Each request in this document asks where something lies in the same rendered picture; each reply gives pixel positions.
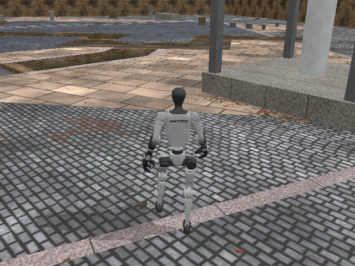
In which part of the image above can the robot left upper arm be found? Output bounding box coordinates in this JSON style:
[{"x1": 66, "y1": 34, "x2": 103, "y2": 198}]
[{"x1": 152, "y1": 111, "x2": 167, "y2": 143}]

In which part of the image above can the robot right hand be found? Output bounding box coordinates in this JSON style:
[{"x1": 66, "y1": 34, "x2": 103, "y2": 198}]
[{"x1": 195, "y1": 149, "x2": 208, "y2": 158}]

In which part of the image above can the robot right upper arm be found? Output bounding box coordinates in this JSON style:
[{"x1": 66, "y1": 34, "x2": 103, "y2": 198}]
[{"x1": 190, "y1": 111, "x2": 205, "y2": 142}]

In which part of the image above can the right robot thigh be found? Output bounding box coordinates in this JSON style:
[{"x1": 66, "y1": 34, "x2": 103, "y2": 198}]
[{"x1": 184, "y1": 156, "x2": 196, "y2": 199}]

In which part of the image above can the robot left hand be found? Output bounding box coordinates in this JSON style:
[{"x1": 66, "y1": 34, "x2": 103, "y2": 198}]
[{"x1": 143, "y1": 158, "x2": 155, "y2": 173}]

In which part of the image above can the robot left forearm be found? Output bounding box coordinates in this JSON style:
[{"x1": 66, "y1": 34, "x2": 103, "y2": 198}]
[{"x1": 144, "y1": 134, "x2": 157, "y2": 160}]

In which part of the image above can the robot right forearm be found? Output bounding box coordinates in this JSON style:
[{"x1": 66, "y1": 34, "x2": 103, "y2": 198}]
[{"x1": 199, "y1": 133, "x2": 207, "y2": 151}]

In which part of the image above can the humanoid robot torso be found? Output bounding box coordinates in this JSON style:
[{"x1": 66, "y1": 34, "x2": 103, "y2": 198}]
[{"x1": 165, "y1": 109, "x2": 191, "y2": 166}]

